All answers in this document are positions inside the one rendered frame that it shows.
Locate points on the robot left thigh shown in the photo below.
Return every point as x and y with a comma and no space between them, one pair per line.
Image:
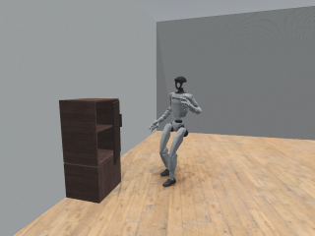
177,140

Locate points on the robot right shin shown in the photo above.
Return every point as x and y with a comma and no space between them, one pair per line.
164,158

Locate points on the robot left hand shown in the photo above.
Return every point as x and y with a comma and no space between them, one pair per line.
185,102

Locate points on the right robot upper arm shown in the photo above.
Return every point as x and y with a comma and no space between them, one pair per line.
170,98

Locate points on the handle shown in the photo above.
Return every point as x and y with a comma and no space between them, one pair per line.
120,120

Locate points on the cupboard door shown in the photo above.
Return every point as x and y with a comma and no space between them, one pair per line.
115,106

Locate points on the left robot upper arm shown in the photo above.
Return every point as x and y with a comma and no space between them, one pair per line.
190,97

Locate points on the robot right forearm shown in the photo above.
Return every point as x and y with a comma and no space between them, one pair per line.
163,117

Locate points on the robot left forearm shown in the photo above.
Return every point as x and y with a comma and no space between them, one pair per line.
196,110

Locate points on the robot right hand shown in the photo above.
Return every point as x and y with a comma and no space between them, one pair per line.
154,125

